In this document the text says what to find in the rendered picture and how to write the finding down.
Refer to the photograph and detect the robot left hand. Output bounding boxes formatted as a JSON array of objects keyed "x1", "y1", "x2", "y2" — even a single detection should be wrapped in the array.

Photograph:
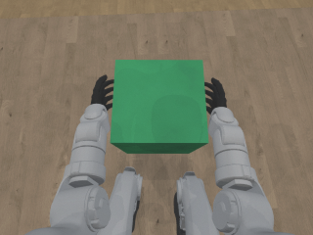
[{"x1": 90, "y1": 74, "x2": 114, "y2": 110}]

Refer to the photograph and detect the left robot forearm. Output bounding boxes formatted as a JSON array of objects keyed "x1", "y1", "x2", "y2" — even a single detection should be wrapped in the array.
[{"x1": 49, "y1": 104, "x2": 111, "y2": 225}]

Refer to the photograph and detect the right robot thigh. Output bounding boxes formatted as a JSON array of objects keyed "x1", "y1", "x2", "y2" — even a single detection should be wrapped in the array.
[{"x1": 176, "y1": 175, "x2": 220, "y2": 235}]

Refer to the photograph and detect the right robot upper arm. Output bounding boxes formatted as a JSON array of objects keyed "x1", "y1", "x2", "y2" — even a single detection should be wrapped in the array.
[{"x1": 211, "y1": 188, "x2": 294, "y2": 235}]

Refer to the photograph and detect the left robot upper arm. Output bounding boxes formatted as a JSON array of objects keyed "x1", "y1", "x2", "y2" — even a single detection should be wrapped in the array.
[{"x1": 24, "y1": 184, "x2": 112, "y2": 235}]

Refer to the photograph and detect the robot right shin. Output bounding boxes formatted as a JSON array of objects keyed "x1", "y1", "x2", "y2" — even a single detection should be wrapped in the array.
[{"x1": 178, "y1": 171, "x2": 204, "y2": 229}]

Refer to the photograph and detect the robot right hand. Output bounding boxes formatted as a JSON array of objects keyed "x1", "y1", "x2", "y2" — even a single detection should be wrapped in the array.
[{"x1": 204, "y1": 78, "x2": 227, "y2": 115}]

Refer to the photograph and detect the carton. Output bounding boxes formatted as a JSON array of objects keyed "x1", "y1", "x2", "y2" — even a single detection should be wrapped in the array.
[{"x1": 110, "y1": 60, "x2": 209, "y2": 154}]

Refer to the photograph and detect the right robot forearm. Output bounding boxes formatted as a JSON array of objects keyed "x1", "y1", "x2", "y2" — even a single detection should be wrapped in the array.
[{"x1": 207, "y1": 107, "x2": 274, "y2": 225}]

